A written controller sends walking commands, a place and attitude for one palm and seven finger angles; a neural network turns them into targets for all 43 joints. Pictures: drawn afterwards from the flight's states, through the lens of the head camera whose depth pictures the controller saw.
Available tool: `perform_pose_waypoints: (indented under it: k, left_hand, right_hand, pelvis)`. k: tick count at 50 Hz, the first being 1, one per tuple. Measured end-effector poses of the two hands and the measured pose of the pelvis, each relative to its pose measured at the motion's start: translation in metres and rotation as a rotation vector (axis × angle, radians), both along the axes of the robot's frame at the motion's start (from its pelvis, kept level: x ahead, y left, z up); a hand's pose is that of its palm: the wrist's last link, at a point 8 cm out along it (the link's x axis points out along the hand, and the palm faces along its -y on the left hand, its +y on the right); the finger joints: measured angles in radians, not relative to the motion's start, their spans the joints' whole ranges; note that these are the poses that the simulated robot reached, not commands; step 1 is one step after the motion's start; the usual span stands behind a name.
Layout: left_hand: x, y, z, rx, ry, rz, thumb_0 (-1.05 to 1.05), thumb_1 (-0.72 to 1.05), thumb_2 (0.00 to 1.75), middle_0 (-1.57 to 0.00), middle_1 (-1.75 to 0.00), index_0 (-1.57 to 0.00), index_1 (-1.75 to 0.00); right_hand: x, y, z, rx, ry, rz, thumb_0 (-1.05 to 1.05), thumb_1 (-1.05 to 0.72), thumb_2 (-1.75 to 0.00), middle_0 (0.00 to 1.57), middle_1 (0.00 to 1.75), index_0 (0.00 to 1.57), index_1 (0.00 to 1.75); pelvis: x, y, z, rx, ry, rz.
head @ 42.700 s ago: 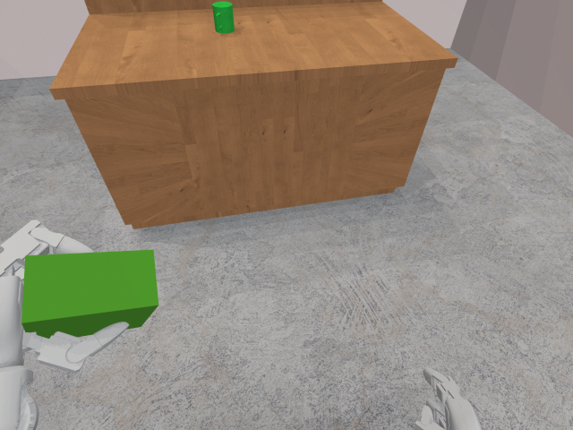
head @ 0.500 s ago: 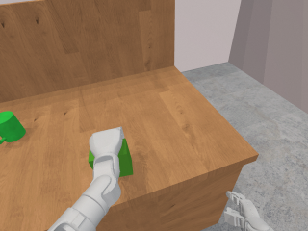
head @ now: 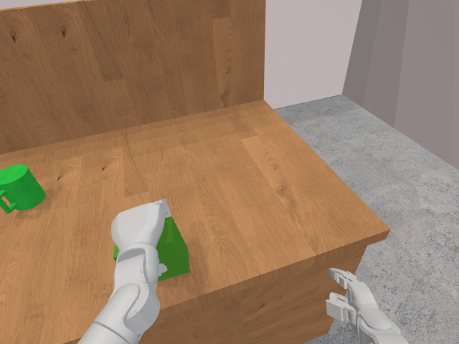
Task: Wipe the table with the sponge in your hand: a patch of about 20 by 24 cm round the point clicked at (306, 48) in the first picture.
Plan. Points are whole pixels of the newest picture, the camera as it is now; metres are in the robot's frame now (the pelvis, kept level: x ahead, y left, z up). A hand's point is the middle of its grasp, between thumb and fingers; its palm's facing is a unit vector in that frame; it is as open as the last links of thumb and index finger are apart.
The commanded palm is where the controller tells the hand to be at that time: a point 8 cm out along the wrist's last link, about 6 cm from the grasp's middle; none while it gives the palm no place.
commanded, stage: slide back across to the middle lane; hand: left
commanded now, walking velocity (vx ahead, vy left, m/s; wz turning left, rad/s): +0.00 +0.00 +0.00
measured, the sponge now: (157, 256) +0.27 +0.19 +0.01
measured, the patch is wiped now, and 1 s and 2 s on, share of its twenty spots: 1.00 1.00 1.00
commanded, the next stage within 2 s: wipe forward along the middle lane in 0.18 s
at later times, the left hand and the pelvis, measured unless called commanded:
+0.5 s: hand (125, 244) +0.27 +0.24 +0.05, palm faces -0.03 -0.11 -0.99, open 10.1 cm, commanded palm +0.25 +0.24 +0.10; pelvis -0.02 +0.00 +0.00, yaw +1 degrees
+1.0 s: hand (126, 222) +0.32 +0.27 +0.05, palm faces -0.06 -0.08 -0.99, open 10.1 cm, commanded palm +0.31 +0.26 +0.09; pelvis -0.01 +0.00 +0.00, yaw +2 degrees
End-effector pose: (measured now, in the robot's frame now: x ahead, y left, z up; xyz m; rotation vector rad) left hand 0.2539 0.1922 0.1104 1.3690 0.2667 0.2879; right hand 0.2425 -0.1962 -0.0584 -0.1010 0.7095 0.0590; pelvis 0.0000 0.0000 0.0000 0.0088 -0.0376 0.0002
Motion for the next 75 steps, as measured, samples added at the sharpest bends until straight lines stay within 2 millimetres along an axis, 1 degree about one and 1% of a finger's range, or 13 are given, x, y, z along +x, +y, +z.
perform_pose_waypoints:
  k: [4,10,16,19,25,39,52,64,75]
  left_hand:
    - [-0.009,0.008,-0.001,0.01,0.007,0.012,0.0,-0.5,1.06,-0.7,-1.36,-0.73,-1.35]
    - [-0.014,0.02,-0.002,0.037,0.025,0.028,0.0,-0.5,1.06,-0.7,-1.36,-0.73,-1.34]
    - [-0.018,0.035,-0.001,0.034,0.031,0.048,0.0,-0.51,1.06,-0.71,-1.36,-0.73,-1.34]
    - [-0.017,0.04,-0.002,0.047,0.042,0.057,0.0,-0.51,1.06,-0.71,-1.36,-0.74,-1.34]
    - [-0.003,0.048,-0.006,0.069,0.085,0.061,0.0,-0.52,1.06,-0.72,-1.35,-0.75,-1.33]
    - [0.035,0.061,-0.006,0.098,0.104,0.058,0.0,-0.53,1.06,-0.73,-1.33,-0.76,-1.32]
    - [0.056,0.071,-0.008,0.097,0.119,0.055,0.0,-0.54,1.07,-0.74,-1.33,-0.77,-1.31]
    - [0.075,0.078,-0.006,0.124,0.126,0.045,0.0,-0.54,1.07,-0.74,-1.33,-0.77,-1.31]
    - [0.101,0.088,-0.005,0.14,0.138,0.043,0.0,-0.54,1.07,-0.74,-1.34,-0.77,-1.32]
  right_hand:
    - [-0.004,0.004,0.0,-0.01,-0.004,0.01,0.01,-0.91,-0.9,0.19,0.3,0.19,0.3]
    - [-0.012,0.007,0.0,-0.018,-0.013,0.01,0.01,-0.91,-0.9,0.19,0.3,0.2,0.3]
    - [-0.02,0.004,-0.003,-0.032,-0.011,-0.008,0.01,-0.91,-0.9,0.19,0.3,0.2,0.3]
    - [-0.025,0.0,-0.006,-0.049,-0.001,-0.018,0.01,-0.91,-0.9,0.2,0.3,0.2,0.3]
    - [-0.035,-0.008,-0.015,-0.084,0.032,-0.047,0.01,-0.91,-0.9,0.2,0.3,0.2,0.3]
    - [-0.061,-0.021,-0.037,-0.112,0.135,-0.096,0.01,-0.91,-0.9,0.2,0.3,0.2,0.3]
    - [-0.077,-0.033,-0.044,-0.135,0.183,-0.134,0.01,-0.91,-0.9,0.2,0.3,0.2,0.3]
    - [-0.089,-0.034,-0.048,-0.143,0.215,-0.15,0.01,-0.91,-0.9,0.2,0.3,0.2,0.3]
    - [-0.112,-0.031,-0.059,-0.151,0.287,-0.17,0.01,-0.91,-0.9,0.2,0.3,0.2,0.3]
  pelvis:
    - [-0.006,0.0,0.0,-0.001,-0.011,0.005]
    - [-0.014,0.001,0.0,-0.001,-0.016,0.007]
    - [-0.018,0.001,0.001,-0.002,-0.017,0.005]
    - [-0.018,0.002,0.001,-0.004,-0.015,0.011]
    - [-0.021,0.002,0.001,-0.004,0.0,0.019]
    - [-0.017,0.002,-0.001,-0.008,0.057,0.029]
    - [-0.015,0.002,-0.002,-0.013,0.088,0.03]
    - [-0.018,0.006,-0.003,-0.017,0.116,0.037]
    - [-0.018,0.01,-0.005,-0.023,0.152,0.04]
